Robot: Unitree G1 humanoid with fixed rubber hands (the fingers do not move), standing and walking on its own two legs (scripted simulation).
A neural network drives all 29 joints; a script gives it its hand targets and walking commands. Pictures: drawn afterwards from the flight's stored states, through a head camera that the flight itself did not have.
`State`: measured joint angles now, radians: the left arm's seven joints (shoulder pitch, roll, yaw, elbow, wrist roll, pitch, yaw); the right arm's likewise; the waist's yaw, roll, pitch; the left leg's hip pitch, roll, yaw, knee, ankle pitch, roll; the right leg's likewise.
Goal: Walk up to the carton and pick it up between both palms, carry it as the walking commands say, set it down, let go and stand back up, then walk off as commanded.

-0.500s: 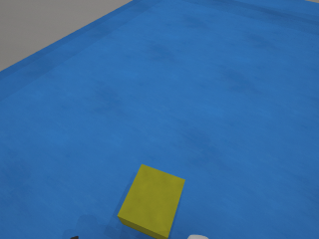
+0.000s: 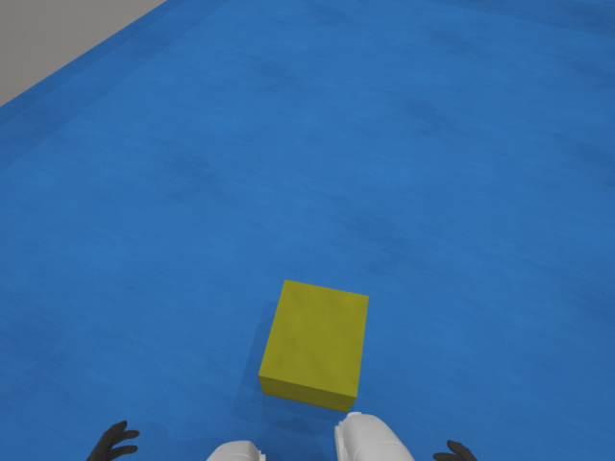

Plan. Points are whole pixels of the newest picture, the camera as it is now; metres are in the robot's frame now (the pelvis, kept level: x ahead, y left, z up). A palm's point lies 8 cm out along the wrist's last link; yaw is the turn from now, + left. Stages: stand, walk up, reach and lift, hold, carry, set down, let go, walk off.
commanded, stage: walk up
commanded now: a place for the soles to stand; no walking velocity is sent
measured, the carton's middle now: (315, 345) +0.48 -0.04 -0.65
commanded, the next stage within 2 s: none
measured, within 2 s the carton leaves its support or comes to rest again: neither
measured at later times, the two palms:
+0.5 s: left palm out of the picture +0.04 +0.28 -0.12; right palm out of the picture -0.07 -0.19 -0.11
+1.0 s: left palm out of the picture +0.08 +0.23 -0.10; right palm out of the picture -0.03 -0.23 -0.13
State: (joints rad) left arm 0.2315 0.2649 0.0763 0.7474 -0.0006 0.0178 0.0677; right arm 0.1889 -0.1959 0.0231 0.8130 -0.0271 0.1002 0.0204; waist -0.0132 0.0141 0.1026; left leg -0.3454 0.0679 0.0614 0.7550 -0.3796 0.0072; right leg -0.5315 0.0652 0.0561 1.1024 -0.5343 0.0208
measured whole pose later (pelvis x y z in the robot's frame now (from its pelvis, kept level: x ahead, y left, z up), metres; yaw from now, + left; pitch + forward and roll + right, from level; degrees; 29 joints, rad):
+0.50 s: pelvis -0.03 +0.05 +0.02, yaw -12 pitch -2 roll +0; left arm 0.33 0.21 0.03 0.93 0.01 0.00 0.00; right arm 0.32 -0.22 0.03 0.96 -0.01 0.01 -0.02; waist -0.01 -0.02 0.03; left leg -0.26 0.04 0.24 0.53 -0.25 0.06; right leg -0.29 0.06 0.08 0.55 -0.24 -0.02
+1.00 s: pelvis +0.01 +0.01 +0.02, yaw -17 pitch +1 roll +1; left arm 0.36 0.17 -0.01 0.95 0.00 -0.03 0.05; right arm 0.26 -0.24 0.03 1.01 -0.01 0.02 -0.02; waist 0.00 0.03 0.02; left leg -0.18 0.09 0.30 0.49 -0.30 0.00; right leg -0.26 0.08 0.10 0.55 -0.29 -0.06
